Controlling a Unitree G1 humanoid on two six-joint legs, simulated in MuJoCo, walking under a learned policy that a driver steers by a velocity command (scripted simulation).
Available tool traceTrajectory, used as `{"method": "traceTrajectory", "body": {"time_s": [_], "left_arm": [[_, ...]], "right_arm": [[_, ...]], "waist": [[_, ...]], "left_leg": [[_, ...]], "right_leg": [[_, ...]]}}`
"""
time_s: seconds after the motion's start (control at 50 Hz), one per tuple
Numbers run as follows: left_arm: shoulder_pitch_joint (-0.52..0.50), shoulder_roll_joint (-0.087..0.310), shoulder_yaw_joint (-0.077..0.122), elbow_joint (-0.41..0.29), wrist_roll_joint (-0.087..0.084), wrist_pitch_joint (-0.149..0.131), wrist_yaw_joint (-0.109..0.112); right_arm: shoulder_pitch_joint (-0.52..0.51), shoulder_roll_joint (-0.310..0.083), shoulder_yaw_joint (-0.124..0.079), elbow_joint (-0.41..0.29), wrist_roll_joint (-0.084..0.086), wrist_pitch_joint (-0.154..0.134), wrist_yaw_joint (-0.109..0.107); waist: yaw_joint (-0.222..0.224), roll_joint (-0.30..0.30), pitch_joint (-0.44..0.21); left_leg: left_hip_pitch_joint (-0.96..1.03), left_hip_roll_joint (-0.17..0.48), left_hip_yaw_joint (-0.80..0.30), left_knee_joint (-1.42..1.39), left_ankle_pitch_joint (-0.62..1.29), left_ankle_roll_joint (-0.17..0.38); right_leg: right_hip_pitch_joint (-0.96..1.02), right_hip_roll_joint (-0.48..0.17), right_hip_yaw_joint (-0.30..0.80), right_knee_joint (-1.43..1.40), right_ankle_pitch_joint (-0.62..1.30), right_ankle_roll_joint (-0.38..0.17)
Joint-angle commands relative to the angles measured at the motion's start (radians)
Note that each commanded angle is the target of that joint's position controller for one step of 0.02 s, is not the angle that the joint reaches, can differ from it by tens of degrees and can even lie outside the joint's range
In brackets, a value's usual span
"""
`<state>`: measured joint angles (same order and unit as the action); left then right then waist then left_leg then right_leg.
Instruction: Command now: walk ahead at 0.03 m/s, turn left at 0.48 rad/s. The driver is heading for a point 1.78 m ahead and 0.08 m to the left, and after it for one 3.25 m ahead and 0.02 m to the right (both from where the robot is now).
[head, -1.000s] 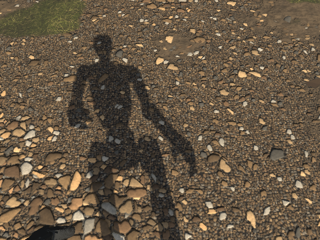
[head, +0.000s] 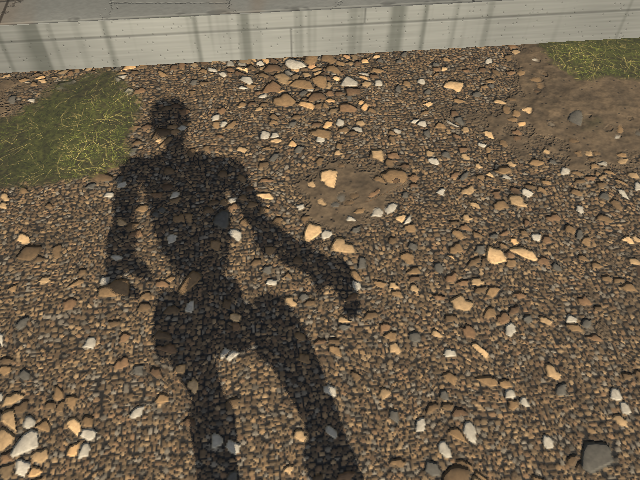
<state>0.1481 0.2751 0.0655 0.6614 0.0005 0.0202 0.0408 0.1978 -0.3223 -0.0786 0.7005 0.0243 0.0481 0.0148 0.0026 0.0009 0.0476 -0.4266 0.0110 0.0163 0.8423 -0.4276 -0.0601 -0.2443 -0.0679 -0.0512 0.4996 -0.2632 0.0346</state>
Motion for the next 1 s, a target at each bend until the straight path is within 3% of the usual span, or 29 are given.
{"method": "traceTrajectory", "body": {"time_s": [0.02, 0.04, 0.06, 0.08, 0.1, 0.12, 0.14, 0.16, 0.18, 0.2, 0.32, 0.42, 0.48, 0.52, 0.54, 0.56, 0.58, 0.6, 0.62, 0.66, 0.76, 0.82, 0.86, 0.88, 0.9, 0.92, 0.94, 0.96, 1.0], "left_arm": [[-0.031, 0.178, 0.055, -0.05, -0.019, -0.004, 0.003], [-0.032, 0.169, 0.054, -0.044, -0.029, -0.007, 0.002], [0.028, 0.141, 0.048, -0.018, -0.025, -0.014, -0.004], [0.06, 0.08, 0.03, -0.039, 0.025, -0.017, -0.011], [-0.062, 0.081, 0.024, -0.088, 0.027, -0.02, -0.001], [-0.089, 0.126, 0.036, -0.084, 0.009, -0.018, 0.005], [-0.082, 0.135, 0.042, -0.071, 0.001, -0.015, 0.01], [-0.063, 0.137, 0.046, -0.049, 0.007, -0.011, 0.019], [-0.056, 0.145, 0.051, -0.044, 0.011, -0.009, 0.025], [-0.043, 0.137, 0.051, -0.037, 0.008, -0.01, 0.021], [-0.056, 0.096, 0.036, -0.026, 0.0, -0.018, 0.009], [-0.045, 0.101, 0.033, -0.012, -0.006, -0.027, -0.007], [-0.019, 0.092, 0.025, -0.001, -0.008, -0.035, -0.021], [0.024, 0.049, 0.009, 0.021, -0.001, -0.044, -0.035], [0.015, 0.05, 0.004, 0.021, 0.011, -0.047, -0.04], [0.006, 0.105, 0.01, 0.007, 0.022, -0.049, -0.038], [-0.035, 0.166, 0.018, -0.005, 0.023, -0.048, -0.036], [-0.048, 0.152, 0.019, -0.003, 0.017, -0.049, -0.039], [-0.048, 0.138, 0.016, -0.004, 0.013, -0.052, -0.041], [-0.038, 0.157, 0.017, -0.003, 0.003, -0.056, -0.038], [-0.001, 0.174, 0.03, -0.028, -0.013, -0.031, -0.013], [-0.007, 0.165, 0.034, -0.061, -0.019, -0.013, -0.008], [0.001, 0.14, 0.029, -0.078, -0.021, -0.007, -0.01], [0.021, 0.123, 0.026, -0.083, -0.019, -0.005, -0.014], [0.019, 0.154, 0.038, -0.085, -0.017, -0.004, -0.019], [0.023, 0.182, 0.053, -0.081, -0.021, 0.0, -0.023], [0.037, 0.169, 0.054, -0.07, -0.026, 0.008, -0.026], [0.037, 0.135, 0.042, -0.067, -0.027, 0.016, -0.029], [0.007, 0.098, 0.025, -0.082, -0.024, 0.022, -0.036]], "right_arm": [[0.009, -0.061, -0.017, -0.091, 0.002, -0.006, 0.02], [0.05, -0.065, -0.024, -0.079, -0.002, -0.006, 0.02], [0.073, -0.092, -0.036, -0.077, -0.011, -0.007, 0.009], [0.089, -0.235, -0.07, -0.103, -0.016, -0.011, -0.011], [0.105, -0.264, -0.066, -0.126, -0.056, -0.029, -0.002], [0.101, -0.224, -0.054, -0.125, -0.065, -0.049, 0.004], [0.058, -0.195, -0.045, -0.121, -0.05, -0.059, 0.0], [0.017, -0.171, -0.04, -0.123, -0.029, -0.058, -0.008], [-0.017, -0.153, -0.031, -0.127, -0.012, -0.052, -0.018], [-0.024, -0.146, -0.026, -0.13, -0.011, -0.045, -0.026], [-0.008, -0.15, -0.031, -0.135, -0.014, -0.027, -0.052], [-0.033, -0.142, -0.029, -0.141, -0.026, -0.017, -0.046], [-0.049, -0.096, -0.006, -0.129, -0.035, -0.014, -0.036], [-0.071, -0.039, 0.021, -0.108, -0.035, -0.018, -0.03], [-0.025, -0.025, 0.027, -0.081, -0.039, -0.025, -0.026], [0.013, -0.033, 0.026, -0.066, -0.056, -0.036, -0.023], [0.074, -0.047, 0.018, -0.06, -0.066, -0.047, -0.021], [0.02, -0.061, 0.014, -0.063, -0.068, -0.049, -0.027], [-0.037, -0.083, 0.005, -0.07, -0.06, -0.048, -0.035], [-0.067, -0.073, 0.0, -0.08, -0.052, -0.039, -0.048], [-0.04, -0.039, -0.01, -0.081, -0.04, -0.05, -0.045], [-0.018, -0.052, -0.026, -0.081, -0.037, -0.056, -0.037], [0.014, -0.088, -0.04, -0.079, -0.041, -0.053, -0.037], [0.016, -0.114, -0.045, -0.081, -0.045, -0.054, -0.038], [0.007, -0.106, -0.04, -0.097, -0.051, -0.06, -0.044], [-0.002, -0.093, -0.031, -0.105, -0.05, -0.065, -0.051], [-0.041, -0.089, -0.028, -0.111, -0.041, -0.066, -0.056], [-0.068, -0.099, -0.031, -0.108, -0.032, -0.065, -0.057], [-0.066, -0.12, -0.037, -0.098, -0.033, -0.052, -0.059]], "waist": [[-0.002, -0.178, -0.133], [-0.024, -0.158, -0.139], [-0.025, -0.073, -0.133], [0.007, 0.246, -0.133], [-0.059, 0.304, -0.165], [-0.077, 0.174, -0.172], [-0.047, 0.129, -0.141], [-0.029, 0.081, -0.128], [-0.015, 0.092, -0.12], [-0.004, 0.11, -0.128], [-0.02, 0.118, -0.14], [-0.034, 0.149, -0.121], [-0.037, 0.146, -0.132], [0.0, 0.124, -0.129], [-0.005, 0.097, -0.112], [-0.034, 0.025, -0.103], [-0.106, -0.092, -0.089], [-0.077, -0.14, -0.07], [-0.052, -0.145, -0.045], [-0.039, -0.174, -0.032], [-0.017, -0.137, -0.061], [-0.01, -0.044, -0.072], [-0.01, 0.094, -0.077], [-0.003, 0.203, -0.087], [-0.019, 0.223, -0.099], [-0.012, 0.138, -0.099], [0.009, 0.074, -0.089], [0.013, 0.066, -0.07], [-0.011, 0.099, -0.067]], "left_leg": [[0.077, -0.012, 0.058, -0.195, 0.129, 0.024], [0.158, -0.037, 0.076, -0.299, 0.225, 0.048], [0.257, -0.038, 0.019, -0.399, 0.366, 0.082], [0.415, 0.217, -0.347, -0.447, 0.77, 0.187], [0.372, 0.381, -0.586, -0.486, 0.872, 0.402], [0.369, 0.354, -0.535, -0.497, 0.786, 0.417], [0.35, 0.3, -0.457, -0.485, 0.71, 0.365], [0.345, 0.252, -0.409, -0.479, 0.634, 0.315], [0.325, 0.224, -0.383, -0.48, 0.62, 0.291], [0.299, 0.198, -0.365, -0.484, 0.631, 0.283], [0.328, 0.164, -0.401, -0.499, 0.462, 0.282], [0.236, 0.152, -0.441, -0.505, 0.315, 0.286], [0.221, 0.159, -0.434, -0.485, 0.335, 0.283], [0.172, 0.13, -0.391, -0.47, 0.291, 0.244], [0.149, 0.1, -0.361, -0.471, 0.247, 0.202], [0.121, 0.051, -0.308, -0.421, 0.171, 0.151], [0.135, -0.031, -0.212, -0.402, 0.095, 0.105], [0.211, -0.047, -0.163, -0.388, 0.13, 0.066], [0.237, -0.048, -0.149, -0.363, 0.158, 0.057], [0.233, -0.047, -0.129, -0.337, 0.183, 0.063], [0.201, -0.049, -0.083, -0.318, 0.182, 0.068], [0.239, -0.004, -0.114, -0.368, 0.207, 0.1], [0.303, 0.125, -0.251, -0.469, 0.237, 0.186], [0.328, 0.263, -0.384, -0.529, 0.319, 0.274], [0.325, 0.376, -0.462, -0.544, 0.449, 0.362], [0.302, 0.399, -0.445, -0.538, 0.524, 0.387], [0.284, 0.36, -0.361, -0.526, 0.518, 0.355], [0.278, 0.311, -0.279, -0.528, 0.498, 0.318], [0.282, 0.251, -0.164, -0.524, 0.524, 0.293]], "right_leg": [[0.115, -0.215, 0.107, -0.038, 0.474, -0.196], [0.077, -0.201, 0.081, 0.014, 0.407, -0.164], [-0.003, -0.157, 0.022, 0.12, 0.253, -0.099], [-0.261, -0.037, -0.08, 0.423, -0.189, 0.018], [-0.403, 0.08, 0.062, 0.635, -0.458, 0.044], [-0.419, 0.057, 0.134, 0.736, -0.427, 0.034], [-0.428, 0.042, 0.143, 0.742, -0.343, 0.021], [-0.432, 0.028, 0.149, 0.709, -0.266, 0.022], [-0.414, 0.024, 0.153, 0.678, -0.21, 0.029], [-0.374, 0.041, 0.144, 0.684, -0.169, 0.038], [-0.335, 0.078, 0.154, 0.444, -0.085, 0.064], [-0.2, 0.075, 0.14, 0.291, -0.095, 0.056], [-0.102, 0.048, 0.119, 0.196, -0.095, 0.039], [0.048, 0.043, 0.101, -0.026, 0.048, 0.016], [0.107, 0.038, 0.117, -0.122, 0.154, -0.001], [0.141, -0.039, 0.209, -0.119, 0.29, -0.034], [0.078, -0.092, 0.271, -0.094, 0.318, -0.095], [-0.038, -0.094, 0.308, -0.142, 0.149, -0.139], [-0.079, -0.081, 0.323, -0.168, 0.06, -0.136], [-0.087, -0.075, 0.353, -0.174, 0.065, -0.125], [-0.053, -0.065, 0.42, -0.111, 0.131, -0.149], [-0.11, -0.001, 0.386, -0.023, 0.106, -0.121], [-0.217, 0.089, 0.27, 0.138, 0.0, -0.061], [-0.269, 0.128, 0.186, 0.28, -0.135, -0.033], [-0.318, 0.101, 0.154, 0.512, -0.338, -0.007], [-0.337, 0.075, 0.165, 0.67, -0.361, 0.009], [-0.336, 0.049, 0.169, 0.703, -0.319, 0.017], [-0.343, 0.03, 0.151, 0.653, -0.259, 0.024], [-0.307, 0.02, 0.09, 0.547, -0.197, 0.038]]}}
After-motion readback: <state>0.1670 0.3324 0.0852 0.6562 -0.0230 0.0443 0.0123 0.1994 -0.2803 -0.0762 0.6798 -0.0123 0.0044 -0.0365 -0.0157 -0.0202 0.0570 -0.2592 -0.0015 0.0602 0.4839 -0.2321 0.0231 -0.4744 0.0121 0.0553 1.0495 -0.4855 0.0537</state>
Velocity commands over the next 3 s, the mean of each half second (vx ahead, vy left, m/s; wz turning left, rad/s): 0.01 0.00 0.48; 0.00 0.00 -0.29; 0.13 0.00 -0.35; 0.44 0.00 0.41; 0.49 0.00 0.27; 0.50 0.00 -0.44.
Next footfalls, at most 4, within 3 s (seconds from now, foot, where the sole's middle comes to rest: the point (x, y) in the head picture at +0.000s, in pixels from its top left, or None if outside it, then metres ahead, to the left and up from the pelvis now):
0.06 left None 0.05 0.12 -0.77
0.56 right None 0.08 -0.11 -0.77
1.16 right None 0.03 -0.14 -0.77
1.76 left None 0.28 0.09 -0.77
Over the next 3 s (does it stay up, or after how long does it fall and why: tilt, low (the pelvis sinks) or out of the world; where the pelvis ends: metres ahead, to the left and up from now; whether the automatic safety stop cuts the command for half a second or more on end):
stays up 0.80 0.11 0.01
